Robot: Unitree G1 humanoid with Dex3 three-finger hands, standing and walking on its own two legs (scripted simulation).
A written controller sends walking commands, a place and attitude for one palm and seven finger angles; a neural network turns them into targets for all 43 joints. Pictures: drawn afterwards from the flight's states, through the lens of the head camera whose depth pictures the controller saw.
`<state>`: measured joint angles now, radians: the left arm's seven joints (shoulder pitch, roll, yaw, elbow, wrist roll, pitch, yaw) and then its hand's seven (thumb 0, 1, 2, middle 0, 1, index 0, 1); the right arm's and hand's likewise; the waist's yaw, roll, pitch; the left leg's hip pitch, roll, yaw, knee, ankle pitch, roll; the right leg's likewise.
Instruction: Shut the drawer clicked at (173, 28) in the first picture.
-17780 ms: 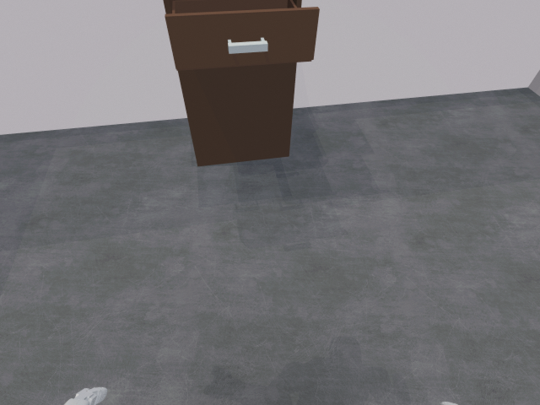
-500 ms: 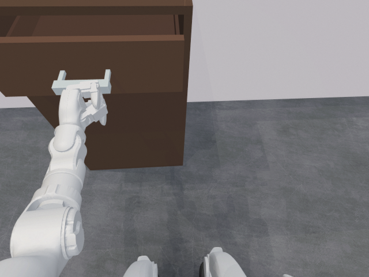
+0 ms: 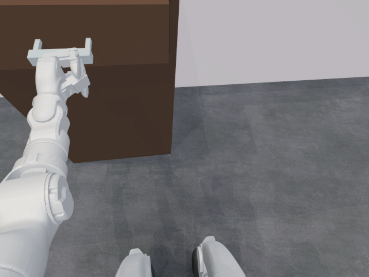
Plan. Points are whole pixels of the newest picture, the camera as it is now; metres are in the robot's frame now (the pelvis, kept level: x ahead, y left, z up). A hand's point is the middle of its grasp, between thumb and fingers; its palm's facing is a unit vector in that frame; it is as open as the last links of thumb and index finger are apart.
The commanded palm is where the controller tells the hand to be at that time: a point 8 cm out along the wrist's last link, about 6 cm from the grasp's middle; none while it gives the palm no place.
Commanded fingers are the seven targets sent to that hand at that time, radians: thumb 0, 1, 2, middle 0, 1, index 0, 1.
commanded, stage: push the drawer shut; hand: left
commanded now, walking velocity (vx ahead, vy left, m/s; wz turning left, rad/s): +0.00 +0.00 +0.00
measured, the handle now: (62, 50) +0.60 +0.21 +0.08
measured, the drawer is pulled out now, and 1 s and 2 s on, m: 0.03 0.00 0.00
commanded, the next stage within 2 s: pull the fist back off the drawer in 0.44 s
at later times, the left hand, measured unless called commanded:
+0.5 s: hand (80, 65) +0.56 +0.17 +0.07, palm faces +0.03 -1.00 -0.04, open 2.8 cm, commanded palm +0.58 +0.20 +0.08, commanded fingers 0.00 0.90 0.90 -1.40 -1.60 -1.40 -1.60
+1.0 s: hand (85, 66) +0.55 +0.16 +0.08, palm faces +0.02 -1.00 -0.03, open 3.0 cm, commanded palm +0.51 +0.21 +0.08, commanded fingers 0.00 0.90 0.90 -1.40 -1.60 -1.40 -1.60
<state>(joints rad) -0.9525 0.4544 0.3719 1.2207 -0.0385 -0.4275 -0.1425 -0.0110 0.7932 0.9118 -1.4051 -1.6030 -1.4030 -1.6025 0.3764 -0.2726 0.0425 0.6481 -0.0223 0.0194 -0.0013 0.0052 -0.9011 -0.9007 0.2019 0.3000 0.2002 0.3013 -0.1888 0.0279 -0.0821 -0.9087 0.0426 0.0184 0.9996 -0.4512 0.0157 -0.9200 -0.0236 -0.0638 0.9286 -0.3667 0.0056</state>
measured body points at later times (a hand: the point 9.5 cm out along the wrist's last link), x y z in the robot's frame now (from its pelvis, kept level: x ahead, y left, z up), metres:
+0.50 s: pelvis +0.00 +0.01 -0.01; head +0.15 +0.03 +0.41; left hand +0.55 +0.23 +0.08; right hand -0.04 -0.25 -0.11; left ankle +0.01 +0.11 -0.67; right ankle +0.04 -0.13 -0.67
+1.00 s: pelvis +0.00 +0.01 -0.01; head +0.15 +0.03 +0.42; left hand +0.54 +0.21 +0.08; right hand -0.04 -0.24 -0.11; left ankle +0.01 +0.11 -0.67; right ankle +0.04 -0.13 -0.67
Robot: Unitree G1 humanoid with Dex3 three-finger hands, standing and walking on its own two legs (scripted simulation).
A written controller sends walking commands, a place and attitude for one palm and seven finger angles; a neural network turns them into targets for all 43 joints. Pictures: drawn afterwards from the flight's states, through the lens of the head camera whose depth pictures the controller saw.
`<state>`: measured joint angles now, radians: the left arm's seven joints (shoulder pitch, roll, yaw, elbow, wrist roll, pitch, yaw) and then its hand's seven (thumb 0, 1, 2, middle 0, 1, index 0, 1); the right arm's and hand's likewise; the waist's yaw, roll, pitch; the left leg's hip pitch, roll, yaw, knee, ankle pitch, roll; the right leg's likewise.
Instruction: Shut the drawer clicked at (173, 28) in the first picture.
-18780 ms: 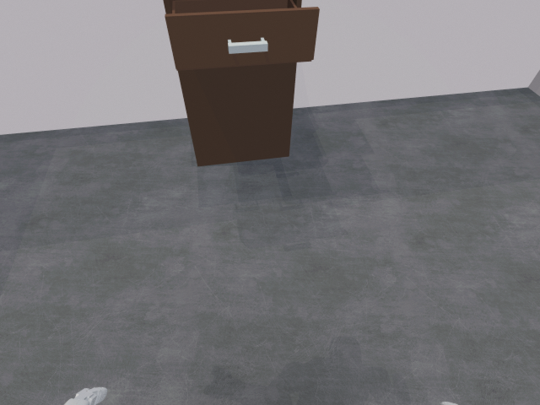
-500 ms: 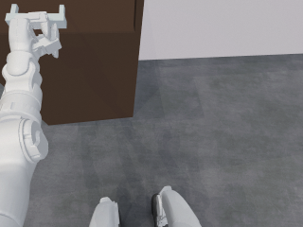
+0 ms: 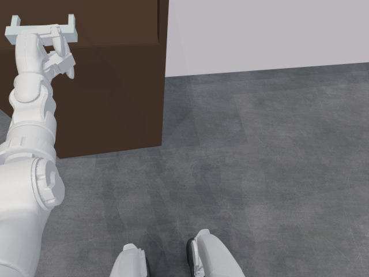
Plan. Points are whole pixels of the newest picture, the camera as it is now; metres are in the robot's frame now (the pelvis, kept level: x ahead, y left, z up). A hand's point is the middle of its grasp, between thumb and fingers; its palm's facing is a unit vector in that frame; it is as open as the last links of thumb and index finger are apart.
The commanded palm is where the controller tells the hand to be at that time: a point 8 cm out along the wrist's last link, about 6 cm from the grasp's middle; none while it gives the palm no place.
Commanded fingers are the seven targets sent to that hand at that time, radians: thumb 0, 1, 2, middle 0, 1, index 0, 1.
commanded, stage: pull the fist back off the drawer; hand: left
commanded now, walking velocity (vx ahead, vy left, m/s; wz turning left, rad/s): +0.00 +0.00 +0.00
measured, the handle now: (43, 27) +0.63 +0.21 +0.09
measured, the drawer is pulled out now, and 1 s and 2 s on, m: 0.00 0.00 0.00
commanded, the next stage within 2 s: draw the hand back to the body in 0.24 s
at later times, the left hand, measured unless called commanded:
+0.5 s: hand (61, 74) +0.50 +0.17 +0.09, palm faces +0.05 -1.00 -0.03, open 3.3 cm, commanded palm +0.45 +0.22 +0.11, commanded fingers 0.00 0.90 0.90 -1.40 -1.60 -1.40 -1.60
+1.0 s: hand (5, 140) +0.34 +0.20 +0.16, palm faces +0.19 -0.96 -0.22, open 3.3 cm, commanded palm +0.30 +0.25 +0.18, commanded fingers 0.00 0.90 0.90 -1.40 -1.60 -1.40 -1.60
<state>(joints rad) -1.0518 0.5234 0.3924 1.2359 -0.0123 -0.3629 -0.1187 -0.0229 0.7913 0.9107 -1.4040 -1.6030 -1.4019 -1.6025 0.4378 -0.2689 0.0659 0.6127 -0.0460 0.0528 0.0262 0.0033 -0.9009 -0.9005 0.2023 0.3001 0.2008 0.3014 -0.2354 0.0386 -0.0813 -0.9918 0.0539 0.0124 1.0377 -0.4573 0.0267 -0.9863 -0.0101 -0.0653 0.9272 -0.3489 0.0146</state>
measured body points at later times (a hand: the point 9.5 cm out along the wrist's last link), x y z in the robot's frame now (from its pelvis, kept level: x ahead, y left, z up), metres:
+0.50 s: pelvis +0.04 +0.00 +0.02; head +0.14 +0.00 +0.46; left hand +0.49 +0.22 +0.10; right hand +0.09 -0.26 -0.09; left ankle +0.01 +0.10 -0.67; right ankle +0.04 -0.14 -0.67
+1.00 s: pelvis +0.04 -0.01 +0.06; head +0.05 -0.03 +0.51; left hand +0.33 +0.25 +0.17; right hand +0.22 -0.25 -0.03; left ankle +0.01 +0.10 -0.67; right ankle +0.04 -0.14 -0.67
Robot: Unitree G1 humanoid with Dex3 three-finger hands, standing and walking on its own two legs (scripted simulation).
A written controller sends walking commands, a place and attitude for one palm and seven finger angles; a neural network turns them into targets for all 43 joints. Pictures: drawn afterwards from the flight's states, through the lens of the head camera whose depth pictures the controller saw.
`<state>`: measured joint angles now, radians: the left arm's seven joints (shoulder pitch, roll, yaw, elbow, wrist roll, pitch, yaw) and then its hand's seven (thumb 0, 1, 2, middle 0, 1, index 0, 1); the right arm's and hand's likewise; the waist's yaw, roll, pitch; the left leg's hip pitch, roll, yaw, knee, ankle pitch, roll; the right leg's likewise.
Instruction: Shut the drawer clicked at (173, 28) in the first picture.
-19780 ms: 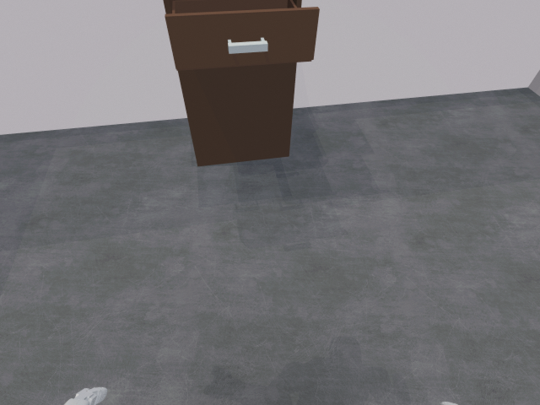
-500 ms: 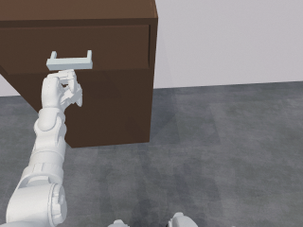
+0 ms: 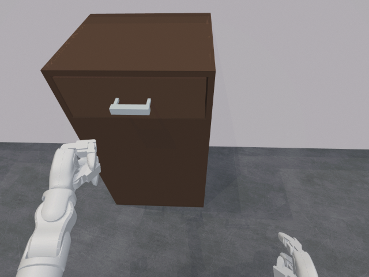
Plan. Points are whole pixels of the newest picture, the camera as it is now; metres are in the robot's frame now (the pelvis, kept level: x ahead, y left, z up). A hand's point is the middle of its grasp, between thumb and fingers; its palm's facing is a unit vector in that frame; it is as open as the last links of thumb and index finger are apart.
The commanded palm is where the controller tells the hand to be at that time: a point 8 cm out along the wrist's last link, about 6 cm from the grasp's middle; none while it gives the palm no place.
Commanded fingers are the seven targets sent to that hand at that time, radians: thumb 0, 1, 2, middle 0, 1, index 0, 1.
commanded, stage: draw the hand back to the body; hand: left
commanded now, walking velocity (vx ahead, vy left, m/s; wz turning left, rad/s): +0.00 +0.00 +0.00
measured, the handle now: (131, 105) +0.59 +0.21 +0.03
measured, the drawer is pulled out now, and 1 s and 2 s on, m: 0.00 0.00 0.00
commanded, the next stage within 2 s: step back with the hand held close in 0.72 s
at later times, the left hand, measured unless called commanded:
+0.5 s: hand (37, 205) +0.19 +0.24 +0.16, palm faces +0.38 -0.84 -0.38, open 3.2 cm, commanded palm +0.14 +0.28 +0.18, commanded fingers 0.00 0.90 0.90 -1.40 -1.60 -1.40 -1.60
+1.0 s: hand (19, 212) +0.18 +0.25 +0.17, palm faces +0.39 -0.81 -0.44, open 3.2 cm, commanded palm +0.12 +0.29 +0.19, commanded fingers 0.00 0.90 0.90 -1.40 -1.60 -1.40 -1.60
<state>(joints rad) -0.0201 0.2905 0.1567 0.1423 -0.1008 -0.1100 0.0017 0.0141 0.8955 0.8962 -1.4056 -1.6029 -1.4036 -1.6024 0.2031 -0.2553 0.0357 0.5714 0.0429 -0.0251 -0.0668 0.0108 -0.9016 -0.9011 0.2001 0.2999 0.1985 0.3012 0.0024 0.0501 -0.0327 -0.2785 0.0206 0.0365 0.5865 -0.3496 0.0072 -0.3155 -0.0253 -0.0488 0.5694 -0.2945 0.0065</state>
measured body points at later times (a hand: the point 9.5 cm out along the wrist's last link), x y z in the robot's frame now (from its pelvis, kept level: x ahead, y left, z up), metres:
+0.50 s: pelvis +0.00 +0.00 +0.01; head -0.02 -0.02 +0.46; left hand +0.17 +0.28 +0.18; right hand +0.19 -0.21 -0.08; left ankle -0.03 +0.11 -0.73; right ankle +0.00 -0.12 -0.73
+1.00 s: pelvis -0.01 +0.01 +0.01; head -0.02 -0.01 +0.46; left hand +0.15 +0.29 +0.20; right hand +0.17 -0.22 -0.07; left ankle -0.03 +0.11 -0.73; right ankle +0.00 -0.12 -0.73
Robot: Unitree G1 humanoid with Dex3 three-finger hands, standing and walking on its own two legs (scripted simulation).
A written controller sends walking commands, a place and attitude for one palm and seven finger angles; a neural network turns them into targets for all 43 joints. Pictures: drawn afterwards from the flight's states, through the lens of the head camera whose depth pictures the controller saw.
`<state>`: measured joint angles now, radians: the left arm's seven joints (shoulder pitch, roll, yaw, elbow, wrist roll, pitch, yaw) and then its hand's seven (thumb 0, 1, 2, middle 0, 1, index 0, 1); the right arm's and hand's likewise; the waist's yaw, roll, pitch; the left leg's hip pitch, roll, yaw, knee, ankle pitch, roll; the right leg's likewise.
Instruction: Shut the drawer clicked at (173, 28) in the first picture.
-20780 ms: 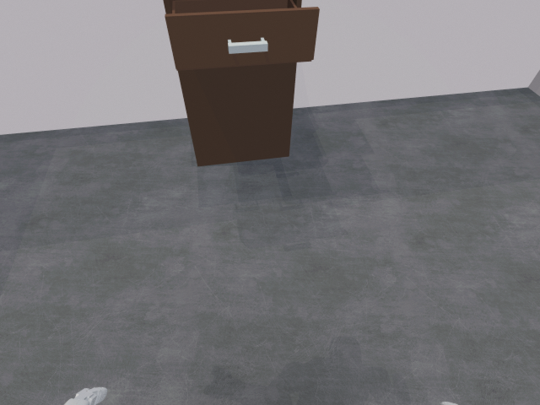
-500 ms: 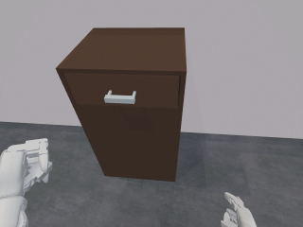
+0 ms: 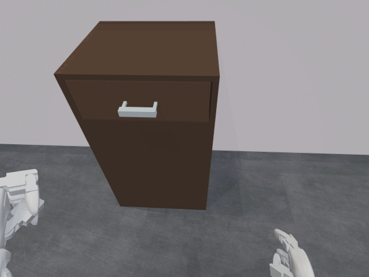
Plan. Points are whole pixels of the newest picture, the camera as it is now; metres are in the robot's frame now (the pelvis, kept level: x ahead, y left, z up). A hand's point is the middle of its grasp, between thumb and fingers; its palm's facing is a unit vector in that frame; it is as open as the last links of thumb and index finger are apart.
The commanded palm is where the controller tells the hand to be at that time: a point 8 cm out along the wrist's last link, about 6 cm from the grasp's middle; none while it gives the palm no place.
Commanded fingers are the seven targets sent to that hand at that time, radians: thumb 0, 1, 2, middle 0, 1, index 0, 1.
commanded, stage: step back with the hand held close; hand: left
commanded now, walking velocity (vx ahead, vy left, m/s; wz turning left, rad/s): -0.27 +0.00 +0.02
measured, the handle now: (138, 108) +0.61 +0.21 +0.01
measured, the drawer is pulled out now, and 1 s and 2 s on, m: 0.00 0.00 0.00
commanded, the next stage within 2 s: stop stepping back and stand still in 1.18 s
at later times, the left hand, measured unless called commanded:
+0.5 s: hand (18, 245) +0.13 +0.25 +0.15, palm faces +0.37 -0.80 -0.48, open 3.2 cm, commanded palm +0.07 +0.29 +0.17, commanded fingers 0.00 0.90 0.90 -1.40 -1.60 -1.40 -1.60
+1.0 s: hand out of the picture +0.06 +0.26 +0.16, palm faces +0.35 -0.80 -0.48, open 3.2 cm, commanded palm -0.01 +0.30 +0.17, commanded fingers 0.00 0.90 0.90 -1.40 -1.60 -1.40 -1.60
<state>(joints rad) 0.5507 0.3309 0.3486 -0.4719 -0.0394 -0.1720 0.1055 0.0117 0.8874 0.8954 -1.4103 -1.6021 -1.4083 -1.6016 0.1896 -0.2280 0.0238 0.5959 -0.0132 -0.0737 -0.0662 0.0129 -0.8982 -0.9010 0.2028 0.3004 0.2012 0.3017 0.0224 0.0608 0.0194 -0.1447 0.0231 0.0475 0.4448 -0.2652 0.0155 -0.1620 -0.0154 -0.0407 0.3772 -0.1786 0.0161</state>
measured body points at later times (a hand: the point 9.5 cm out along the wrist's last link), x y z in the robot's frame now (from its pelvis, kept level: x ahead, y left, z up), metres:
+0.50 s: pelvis -0.06 +0.01 -0.01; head -0.04 +0.01 +0.44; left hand +0.10 +0.29 +0.18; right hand +0.12 -0.22 -0.09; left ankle -0.01 +0.11 -0.74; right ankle +0.02 -0.13 -0.74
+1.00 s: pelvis -0.12 +0.02 -0.02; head -0.10 +0.04 +0.43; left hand +0.04 +0.30 +0.18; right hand +0.06 -0.23 -0.09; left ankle -0.01 +0.10 -0.74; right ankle -0.04 -0.13 -0.74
